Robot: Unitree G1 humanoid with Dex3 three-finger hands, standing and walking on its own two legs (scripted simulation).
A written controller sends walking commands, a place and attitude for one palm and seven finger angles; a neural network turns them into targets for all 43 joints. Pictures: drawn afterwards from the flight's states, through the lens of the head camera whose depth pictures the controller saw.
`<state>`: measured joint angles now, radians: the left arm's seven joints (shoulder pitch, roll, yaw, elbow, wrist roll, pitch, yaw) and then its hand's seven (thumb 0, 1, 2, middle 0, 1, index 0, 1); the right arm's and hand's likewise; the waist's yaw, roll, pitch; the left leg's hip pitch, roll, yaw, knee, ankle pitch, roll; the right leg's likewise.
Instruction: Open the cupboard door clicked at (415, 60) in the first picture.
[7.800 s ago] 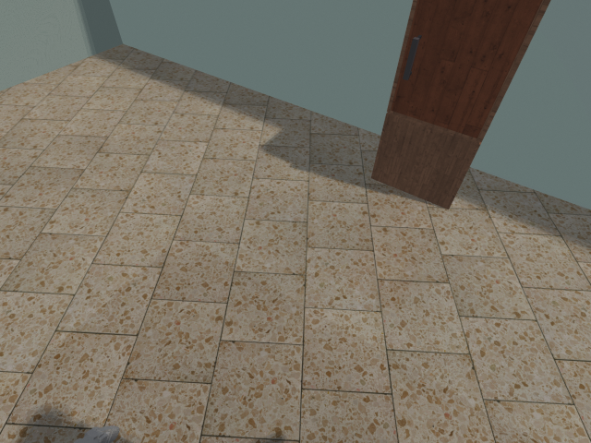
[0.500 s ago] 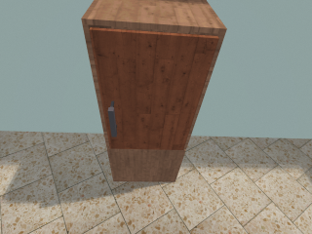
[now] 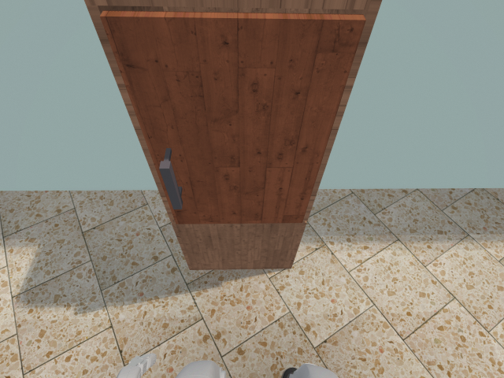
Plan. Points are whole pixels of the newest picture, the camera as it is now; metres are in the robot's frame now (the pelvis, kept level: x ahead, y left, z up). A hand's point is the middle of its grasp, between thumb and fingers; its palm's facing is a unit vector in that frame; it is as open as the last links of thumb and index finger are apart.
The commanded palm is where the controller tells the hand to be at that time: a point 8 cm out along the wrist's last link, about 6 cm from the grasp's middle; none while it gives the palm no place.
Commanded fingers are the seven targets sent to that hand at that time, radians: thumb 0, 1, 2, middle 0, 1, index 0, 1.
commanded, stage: come to a stop and stand still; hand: left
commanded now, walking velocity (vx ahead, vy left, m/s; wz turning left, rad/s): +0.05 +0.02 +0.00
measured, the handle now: (173, 180) +0.52 +0.19 -0.08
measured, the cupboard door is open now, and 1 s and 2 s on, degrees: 0 0 0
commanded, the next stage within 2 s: look again from close up in 1.20 s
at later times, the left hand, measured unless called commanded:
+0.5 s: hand out of the picture -0.03 +0.21 -0.16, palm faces -0.04 -0.98 -0.17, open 7.4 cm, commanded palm none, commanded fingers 0.00 0.90 0.90 -0.20 -0.30 -0.20 -0.30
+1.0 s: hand out of the picture -0.03 +0.12 -0.16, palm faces +0.00 -0.99 -0.17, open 7.3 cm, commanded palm none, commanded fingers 0.00 0.90 0.90 -0.20 -0.30 -0.20 -0.30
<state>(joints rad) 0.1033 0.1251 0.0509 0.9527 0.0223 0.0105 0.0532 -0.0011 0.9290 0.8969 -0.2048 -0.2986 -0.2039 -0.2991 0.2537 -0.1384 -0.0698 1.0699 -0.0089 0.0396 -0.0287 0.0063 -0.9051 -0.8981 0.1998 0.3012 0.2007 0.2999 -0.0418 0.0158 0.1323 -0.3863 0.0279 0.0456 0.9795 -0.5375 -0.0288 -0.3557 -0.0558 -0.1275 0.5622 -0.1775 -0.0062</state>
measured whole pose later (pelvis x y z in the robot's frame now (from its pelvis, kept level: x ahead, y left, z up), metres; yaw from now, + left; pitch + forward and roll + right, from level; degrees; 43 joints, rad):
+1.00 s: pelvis -0.03 -0.04 +0.02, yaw -3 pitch -2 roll +0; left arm 0.31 0.11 0.01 1.13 0.00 -0.01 0.04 0.02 0.93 0.90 -0.20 -0.30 -0.20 -0.30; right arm 0.28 -0.11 -0.02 1.17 -0.01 0.01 -0.03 0.00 -0.91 -0.90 0.20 0.30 0.20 0.30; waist -0.01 0.01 0.03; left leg -0.19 0.08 0.08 0.44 -0.21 -0.04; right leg -0.13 0.02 -0.07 0.43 -0.28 -0.03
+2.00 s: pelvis -0.07 +0.03 +0.01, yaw -2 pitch -2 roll -1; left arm 0.44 0.17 0.03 0.68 -0.05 0.11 0.05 0.02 0.91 0.90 -0.20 -0.30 -0.20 -0.30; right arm 0.32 -0.17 0.01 0.96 0.01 -0.05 -0.02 0.01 -0.91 -0.90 0.20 0.30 0.20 0.30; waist 0.00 -0.03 0.05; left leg -0.28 0.00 0.11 0.52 -0.20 0.06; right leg -0.21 -0.07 -0.04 0.50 -0.25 0.03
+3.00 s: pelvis -0.06 +0.02 -0.11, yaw +1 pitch +20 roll -5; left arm 0.28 0.33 0.31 0.15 -0.34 -0.41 -0.39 0.01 -0.13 0.45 -0.27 -0.97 -0.27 -0.97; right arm 0.24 -0.27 -0.01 0.59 0.03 -0.20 -0.05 0.02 -0.90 -0.90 0.20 0.30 0.20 0.30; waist 0.00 0.03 -0.17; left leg -1.15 0.01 -0.04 1.32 -0.52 0.04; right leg -1.02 0.04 -0.08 1.26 -0.60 -0.01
